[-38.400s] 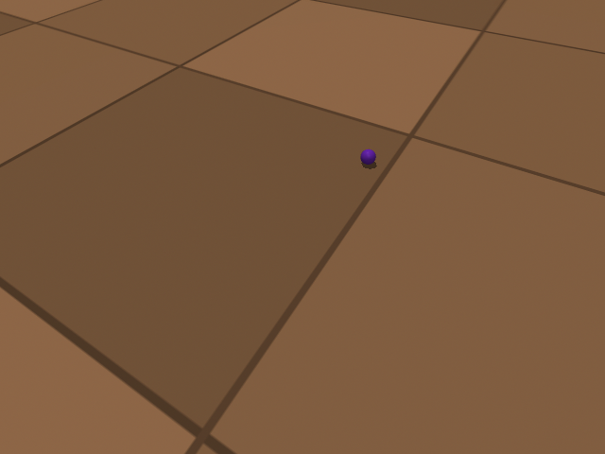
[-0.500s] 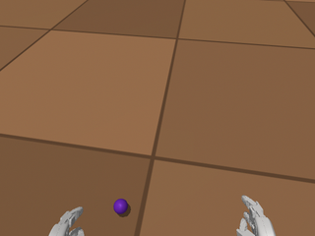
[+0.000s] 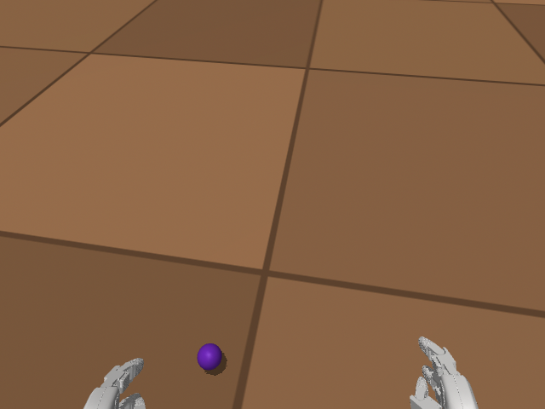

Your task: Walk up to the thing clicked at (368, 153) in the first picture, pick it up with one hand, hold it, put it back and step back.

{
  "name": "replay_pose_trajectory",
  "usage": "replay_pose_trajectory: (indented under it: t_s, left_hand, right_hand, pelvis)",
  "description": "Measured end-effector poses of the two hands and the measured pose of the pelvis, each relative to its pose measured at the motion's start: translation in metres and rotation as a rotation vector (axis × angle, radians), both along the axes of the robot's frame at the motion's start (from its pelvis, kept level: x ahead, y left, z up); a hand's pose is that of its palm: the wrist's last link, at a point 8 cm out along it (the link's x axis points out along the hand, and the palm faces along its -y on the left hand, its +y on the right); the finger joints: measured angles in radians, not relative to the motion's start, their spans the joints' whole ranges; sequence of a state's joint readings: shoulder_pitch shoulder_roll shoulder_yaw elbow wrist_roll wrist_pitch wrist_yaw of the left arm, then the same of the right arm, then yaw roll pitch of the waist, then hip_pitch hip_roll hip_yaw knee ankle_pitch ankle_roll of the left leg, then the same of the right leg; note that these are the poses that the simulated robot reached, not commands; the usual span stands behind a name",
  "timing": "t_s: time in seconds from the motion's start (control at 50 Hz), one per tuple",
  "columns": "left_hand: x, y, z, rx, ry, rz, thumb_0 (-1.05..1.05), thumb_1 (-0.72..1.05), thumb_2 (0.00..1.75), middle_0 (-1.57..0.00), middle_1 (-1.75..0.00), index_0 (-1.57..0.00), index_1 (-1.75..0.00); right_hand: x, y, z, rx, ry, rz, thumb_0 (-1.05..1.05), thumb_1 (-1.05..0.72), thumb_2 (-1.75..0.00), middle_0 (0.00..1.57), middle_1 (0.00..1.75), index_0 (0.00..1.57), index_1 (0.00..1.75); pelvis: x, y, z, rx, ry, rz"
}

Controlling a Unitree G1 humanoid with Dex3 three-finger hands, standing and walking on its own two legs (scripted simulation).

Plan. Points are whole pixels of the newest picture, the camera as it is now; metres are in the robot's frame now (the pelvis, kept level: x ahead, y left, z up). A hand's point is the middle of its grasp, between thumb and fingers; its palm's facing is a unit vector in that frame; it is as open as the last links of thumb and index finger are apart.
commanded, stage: home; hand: left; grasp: from above
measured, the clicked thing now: (209, 356) +0.45 +0.21 -0.68
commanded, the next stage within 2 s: stand in 0.06 s
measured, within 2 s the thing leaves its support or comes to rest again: neither
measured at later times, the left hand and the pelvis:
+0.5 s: hand out of the picture +0.10 +0.24 -0.10, palm faces +0.02 -0.94 -0.33, open 7.4 cm; pelvis +0.00 +0.01 +0.04, yaw +0 degrees
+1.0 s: hand out of the picture +0.04 +0.25 -0.10, palm faces +0.04 -0.94 -0.34, open 7.4 cm; pelvis -0.01 +0.01 +0.06, yaw +0 degrees
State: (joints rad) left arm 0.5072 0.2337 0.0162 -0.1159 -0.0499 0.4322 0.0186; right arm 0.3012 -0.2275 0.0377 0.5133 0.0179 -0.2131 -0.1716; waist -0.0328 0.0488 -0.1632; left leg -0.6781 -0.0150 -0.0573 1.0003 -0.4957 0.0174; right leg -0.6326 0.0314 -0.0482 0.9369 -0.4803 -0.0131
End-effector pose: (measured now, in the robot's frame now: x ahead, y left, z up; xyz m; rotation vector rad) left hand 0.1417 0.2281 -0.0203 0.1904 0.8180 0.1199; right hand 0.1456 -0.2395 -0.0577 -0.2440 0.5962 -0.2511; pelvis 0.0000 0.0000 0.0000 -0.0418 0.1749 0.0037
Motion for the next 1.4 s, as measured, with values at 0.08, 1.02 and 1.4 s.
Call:
replay_pose_trajectory:
  t_s: [0.08, 1.02, 1.4]
  left_hand:
    - [0.0, 0.0, 0.001, 0.0, -0.007, 0.004, 0.01, 0.9, 0.9, -0.2, -0.3, -0.2, -0.3]
    - [-0.114, 0.064, -0.039, 0.11, 0.444, 0.141, 0.01, 0.9, 0.9, -0.21, -0.3, -0.2, -0.3]
    - [-0.11, 0.061, -0.04, 0.106, 0.476, 0.125, 0.01, 0.9, 0.9, -0.21, -0.3, -0.2, -0.3]
  right_hand:
    - [-0.002, 0.0, 0.0, 0.001, 0.002, 0.001, 0.01, -0.9, -0.9, 0.2, 0.29, 0.21, 0.3]
    - [-0.088, -0.028, -0.008, 0.036, 0.622, -0.018, 0.01, -0.9, -0.9, 0.2, 0.29, 0.21, 0.3]
    - [-0.097, -0.039, -0.006, 0.025, 0.672, -0.028, 0.0, -0.91, -0.9, 0.2, 0.29, 0.21, 0.3]
  pelvis:
    - [-0.001, -0.001, 0.0, -0.001, -0.001, 0.0]
    - [-0.01, 0.009, 0.065, 0.044, -0.249, 0.001]
    - [-0.008, 0.004, 0.066, 0.042, -0.231, 0.003]
